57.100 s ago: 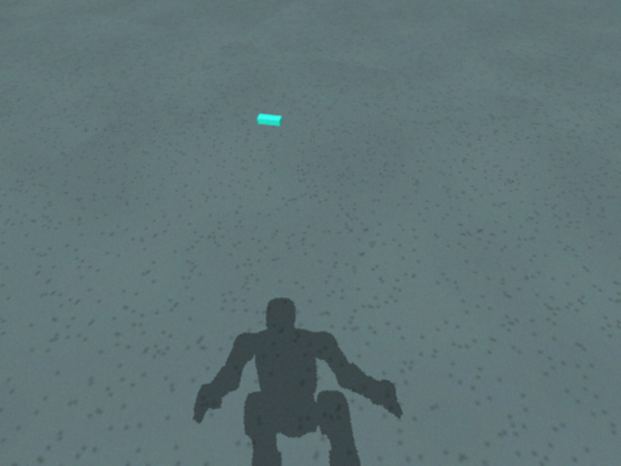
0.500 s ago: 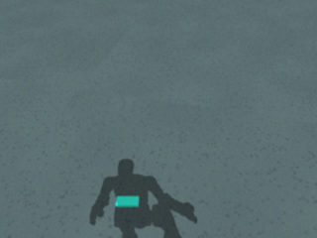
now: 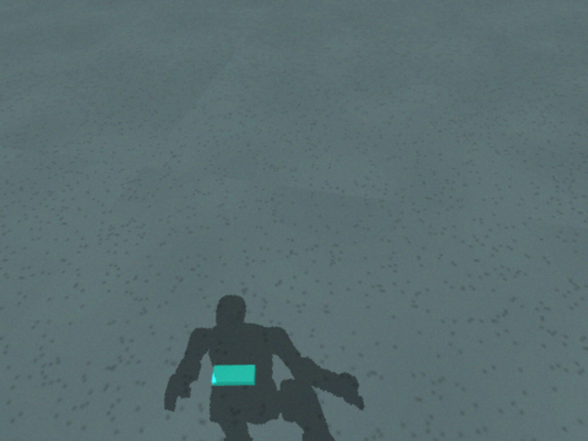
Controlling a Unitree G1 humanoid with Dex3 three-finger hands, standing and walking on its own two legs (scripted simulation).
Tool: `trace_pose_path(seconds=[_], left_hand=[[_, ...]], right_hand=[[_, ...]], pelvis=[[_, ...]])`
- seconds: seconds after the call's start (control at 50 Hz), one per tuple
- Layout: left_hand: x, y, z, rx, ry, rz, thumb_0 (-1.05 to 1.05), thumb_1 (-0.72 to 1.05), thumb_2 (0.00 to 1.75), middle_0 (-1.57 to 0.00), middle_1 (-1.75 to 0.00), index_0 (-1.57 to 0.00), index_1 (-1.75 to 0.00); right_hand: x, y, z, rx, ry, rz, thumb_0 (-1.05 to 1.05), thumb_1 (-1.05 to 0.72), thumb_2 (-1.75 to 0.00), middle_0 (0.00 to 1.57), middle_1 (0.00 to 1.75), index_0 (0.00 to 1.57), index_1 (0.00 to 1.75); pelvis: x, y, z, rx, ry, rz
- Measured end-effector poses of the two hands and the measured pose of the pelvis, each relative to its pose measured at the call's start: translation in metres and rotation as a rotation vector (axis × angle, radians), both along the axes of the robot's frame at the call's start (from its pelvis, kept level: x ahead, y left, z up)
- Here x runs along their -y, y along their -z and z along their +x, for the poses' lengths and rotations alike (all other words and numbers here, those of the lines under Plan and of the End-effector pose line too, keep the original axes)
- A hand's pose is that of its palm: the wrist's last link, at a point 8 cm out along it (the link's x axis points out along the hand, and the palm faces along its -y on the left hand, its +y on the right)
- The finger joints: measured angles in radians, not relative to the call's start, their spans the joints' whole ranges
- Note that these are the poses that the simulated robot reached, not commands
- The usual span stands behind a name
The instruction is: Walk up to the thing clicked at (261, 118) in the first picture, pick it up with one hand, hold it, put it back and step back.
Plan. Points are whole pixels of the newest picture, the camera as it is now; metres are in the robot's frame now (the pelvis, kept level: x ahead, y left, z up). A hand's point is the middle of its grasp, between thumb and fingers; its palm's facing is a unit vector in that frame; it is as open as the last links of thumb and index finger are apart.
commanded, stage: stand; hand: left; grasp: from above
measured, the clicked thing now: (234, 375) +0.47 +0.23 -0.76
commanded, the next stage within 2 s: step back in 0.66 s
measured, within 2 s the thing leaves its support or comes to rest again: neither
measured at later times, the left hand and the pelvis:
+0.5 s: hand out of the picture +0.07 +0.24 -0.16, palm faces -0.01 -0.94 -0.33, open 7.3 cm; pelvis +0.00 +0.00 +0.00, yaw +0 degrees
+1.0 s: hand out of the picture +0.10 +0.31 -0.18, palm faces -0.02 -0.92 -0.38, open 7.3 cm; pelvis -0.05 +0.04 -0.03, yaw -1 degrees
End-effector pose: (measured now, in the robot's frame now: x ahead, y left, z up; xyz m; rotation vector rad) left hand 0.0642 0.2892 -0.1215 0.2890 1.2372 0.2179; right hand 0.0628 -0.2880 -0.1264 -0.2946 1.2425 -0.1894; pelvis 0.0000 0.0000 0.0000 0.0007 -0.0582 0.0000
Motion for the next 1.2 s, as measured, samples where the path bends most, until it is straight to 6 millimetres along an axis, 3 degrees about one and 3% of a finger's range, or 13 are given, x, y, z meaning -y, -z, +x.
trace_pose_path(seconds=[0.66,0.82,0.92,1.02,1.1,1.2], left_hand=[[0.000,-0.001,0.005,-0.007,0.022,0.004,0.01,0.91,0.90,-0.21,-0.30,-0.21,-0.30],[-0.020,0.003,0.007,0.019,0.018,0.035,0.01,0.90,0.90,-0.21,-0.30,-0.21,-0.30],[-0.046,0.014,0.017,0.059,0.067,0.051,0.01,0.90,0.90,-0.21,-0.30,-0.21,-0.30],[-0.064,0.024,0.026,0.104,0.073,0.049,0.01,0.91,0.90,-0.21,-0.30,-0.21,-0.30],[-0.062,0.022,0.014,0.093,0.096,0.030,0.01,0.91,0.90,-0.20,-0.30,-0.21,-0.30],[-0.059,0.023,-0.016,0.042,0.130,0.018,0.00,0.91,0.90,-0.20,-0.30,-0.21,-0.30]], right_hand=[[0.006,-0.001,-0.004,-0.014,0.010,-0.001,0.00,-0.91,-0.90,0.20,0.30,0.20,0.30],[0.015,0.002,-0.004,-0.004,0.020,-0.036,0.00,-0.91,-0.90,0.20,0.30,0.20,0.30],[0.008,-0.002,-0.022,0.003,0.025,-0.085,0.00,-0.91,-0.90,0.20,0.30,0.20,0.30],[-0.010,-0.006,-0.056,-0.038,0.013,-0.119,0.00,-0.91,-0.90,0.20,0.30,0.20,0.30],[-0.021,-0.014,-0.076,-0.045,0.033,-0.125,0.00,-0.91,-0.90,0.20,0.30,0.20,0.30],[-0.028,-0.013,-0.088,0.018,0.056,-0.115,0.00,-0.91,-0.90,0.21,0.30,0.20,0.30]], pelvis=[[0.003,0.000,0.002,-0.009,0.010,0.003],[-0.006,0.010,-0.021,-0.022,0.013,-0.006],[-0.028,0.021,-0.036,-0.032,0.013,-0.004],[-0.043,0.025,-0.055,-0.025,0.016,-0.016],[-0.048,0.017,-0.067,-0.033,0.035,-0.023],[-0.052,0.016,-0.085,-0.028,0.069,-0.019]])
